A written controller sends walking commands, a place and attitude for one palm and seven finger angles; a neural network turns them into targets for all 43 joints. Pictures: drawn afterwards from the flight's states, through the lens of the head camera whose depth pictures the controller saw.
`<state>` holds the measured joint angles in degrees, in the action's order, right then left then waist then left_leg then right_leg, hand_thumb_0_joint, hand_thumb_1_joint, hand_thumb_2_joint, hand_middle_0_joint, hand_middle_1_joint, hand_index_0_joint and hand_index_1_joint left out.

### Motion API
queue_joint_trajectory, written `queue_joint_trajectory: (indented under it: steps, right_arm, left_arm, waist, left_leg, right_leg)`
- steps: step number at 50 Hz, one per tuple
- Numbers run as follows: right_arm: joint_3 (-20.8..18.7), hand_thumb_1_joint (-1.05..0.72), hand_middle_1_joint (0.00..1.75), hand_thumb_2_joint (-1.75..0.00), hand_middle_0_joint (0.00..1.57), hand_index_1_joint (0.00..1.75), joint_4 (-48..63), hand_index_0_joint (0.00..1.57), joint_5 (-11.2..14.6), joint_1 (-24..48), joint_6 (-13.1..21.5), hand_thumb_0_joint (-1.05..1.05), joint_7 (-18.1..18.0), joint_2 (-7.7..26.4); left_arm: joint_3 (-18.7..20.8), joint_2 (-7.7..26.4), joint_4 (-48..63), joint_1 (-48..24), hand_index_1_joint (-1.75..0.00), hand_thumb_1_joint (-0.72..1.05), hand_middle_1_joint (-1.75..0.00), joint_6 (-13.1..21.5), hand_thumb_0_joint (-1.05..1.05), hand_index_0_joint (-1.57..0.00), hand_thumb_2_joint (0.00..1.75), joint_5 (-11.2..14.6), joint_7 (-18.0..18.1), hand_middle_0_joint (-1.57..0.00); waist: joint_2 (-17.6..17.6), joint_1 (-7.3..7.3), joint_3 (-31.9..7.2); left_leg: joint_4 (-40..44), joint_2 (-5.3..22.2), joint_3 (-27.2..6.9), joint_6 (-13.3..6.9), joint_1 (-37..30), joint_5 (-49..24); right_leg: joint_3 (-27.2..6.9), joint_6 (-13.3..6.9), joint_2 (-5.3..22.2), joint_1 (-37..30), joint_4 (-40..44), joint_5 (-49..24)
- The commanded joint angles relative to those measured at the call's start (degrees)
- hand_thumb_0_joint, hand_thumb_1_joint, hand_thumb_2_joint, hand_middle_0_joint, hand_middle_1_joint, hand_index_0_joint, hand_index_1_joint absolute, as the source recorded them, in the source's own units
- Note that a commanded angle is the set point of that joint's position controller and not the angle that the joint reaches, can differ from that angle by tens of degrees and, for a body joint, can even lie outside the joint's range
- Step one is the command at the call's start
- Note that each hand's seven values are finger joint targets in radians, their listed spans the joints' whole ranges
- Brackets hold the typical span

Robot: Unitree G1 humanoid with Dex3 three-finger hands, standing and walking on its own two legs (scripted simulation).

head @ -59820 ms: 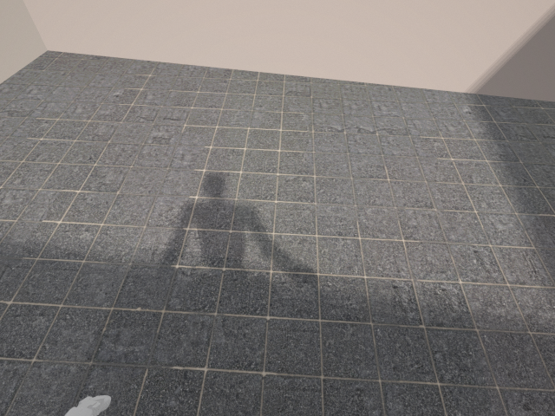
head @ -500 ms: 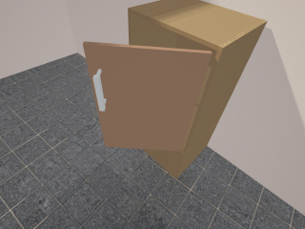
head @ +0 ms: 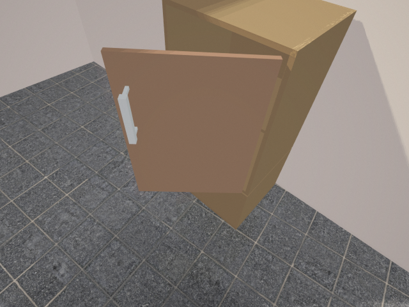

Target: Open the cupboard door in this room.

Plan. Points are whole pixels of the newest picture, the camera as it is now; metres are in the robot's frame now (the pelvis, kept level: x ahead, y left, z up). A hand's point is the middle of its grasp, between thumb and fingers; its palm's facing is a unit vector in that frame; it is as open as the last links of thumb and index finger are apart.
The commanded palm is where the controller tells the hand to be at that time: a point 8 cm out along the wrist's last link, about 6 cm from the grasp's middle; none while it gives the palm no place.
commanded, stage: come to a stop and stand still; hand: left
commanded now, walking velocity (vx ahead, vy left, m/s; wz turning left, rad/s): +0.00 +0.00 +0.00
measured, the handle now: (129, 116) +0.57 +0.24 +0.02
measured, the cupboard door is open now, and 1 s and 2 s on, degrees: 42 42 42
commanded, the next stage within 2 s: look again from close up in 0.50 s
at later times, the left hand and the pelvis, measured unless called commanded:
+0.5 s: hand out of the picture -0.06 +0.10 -0.18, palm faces +0.08 -0.99 -0.10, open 7.4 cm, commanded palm none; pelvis -0.01 -0.03 +0.00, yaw +1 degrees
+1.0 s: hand out of the picture +0.03 +0.17 -0.17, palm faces +0.05 -0.97 -0.23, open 7.4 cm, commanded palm none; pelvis +0.01 -0.01 +0.00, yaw +1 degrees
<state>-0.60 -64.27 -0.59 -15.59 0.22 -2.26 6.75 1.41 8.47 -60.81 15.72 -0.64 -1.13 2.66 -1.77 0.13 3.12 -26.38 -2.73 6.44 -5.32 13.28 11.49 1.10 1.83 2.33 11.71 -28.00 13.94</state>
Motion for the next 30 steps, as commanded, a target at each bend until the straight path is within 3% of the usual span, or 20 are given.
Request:
queue_joint_trajectory:
  steps: [1, 9, 17, 27, 29, 30]
  right_arm:
    - [-1.4, -0.9, 0.3, -0.9, 0.2, 0.3, 2.1, 0.2, -0.1, -1.9, 0.7, 0.0, 0.6, 5.9]
    - [-1.0, -0.9, 0.3, -0.9, 0.2, 0.3, 1.6, 0.2, -0.1, -4.0, 0.3, 0.0, 1.1, 5.4]
    - [-0.3, -0.9, 0.3, -0.9, 0.2, 0.3, 0.8, 0.2, -0.1, -5.9, 0.3, 0.0, 1.0, 4.3]
    - [0.0, -0.9, 0.3, -0.9, 0.2, 0.3, 0.2, 0.2, -0.1, -7.3, 0.6, 0.0, 0.7, 3.1]
    - [0.0, -0.9, 0.3, -0.9, 0.2, 0.3, 0.2, 0.2, 0.0, -7.2, 0.6, 0.0, 0.6, 3.0]
    - [-0.2, -0.9, 0.3, -0.9, 0.2, 0.3, 5.0, 0.2, 0.0, 1.9, 1.0, 0.0, 1.2, 6.3]
  left_arm:
    - [-0.5, 2.4, 0.7, 6.6, -0.3, 0.9, -0.3, 0.8, 0.0, -0.2, 0.9, -0.1, -0.5, -0.2]
    - [-0.8, 3.2, 0.7, 7.9, -0.3, 0.9, -0.3, 1.7, 0.0, -0.2, 0.9, -0.1, -0.5, -0.2]
    - [-1.0, 2.4, -0.1, 9.8, -0.3, 0.9, -0.3, 2.1, 0.0, -0.2, 0.9, 0.2, -0.4, -0.2]
    - [-1.2, 1.1, -1.0, 11.6, -0.3, 0.9, -0.3, 2.4, 0.0, -0.2, 0.9, 0.2, -0.2, -0.2]
    - [-1.3, 1.0, -1.0, 11.9, -0.3, 0.9, -0.3, 2.3, 0.0, -0.2, 0.9, 0.2, -0.2, -0.2]
    - [-1.6, 4.0, -2.7, 13.6, -0.3, 0.9, -0.3, 3.0, 0.0, -0.2, 0.9, -0.9, 1.5, -0.2]
  waist:
    - [1.7, -0.56, 2.3]
    - [-0.2, 0.17, 2.3]
    - [1.0, 0.33, 3.2]
    - [2.0, -0.04, 2.9]
    - [2.0, -0.26, 3.1]
    - [5.2, -3.11, 6.0]
  left_leg:
    - [11.8, 9.5, -13.0, 2.4, 4.5, 11.7]
    - [10.1, 8.3, -10.8, 3.1, 1.8, 10.4]
    - [8.4, 7.5, -9.7, 3.5, 1.9, 8.2]
    - [8.1, 7.7, -9.9, 3.6, 2.5, 6.7]
    - [8.4, 8.0, -10.2, 3.5, 2.8, 6.8]
    - [-3.3, 6.9, -6.2, 6.0, 5.1, 5.6]
  right_leg:
    - [-4.0, -3.4, 3.0, 0.5, 6.8, 0.3]
    - [-5.7, -3.6, 3.6, 4.7, 11.1, 6.6]
    - [-6.4, -4.1, 3.7, 6.5, 12.1, 9.1]
    - [-5.5, -4.3, 3.5, 4.9, 11.0, 5.8]
    - [-4.9, -4.3, 3.3, 4.3, 10.7, 4.5]
    - [-6.9, -4.3, 5.4, 6.7, 11.0, -2.8]
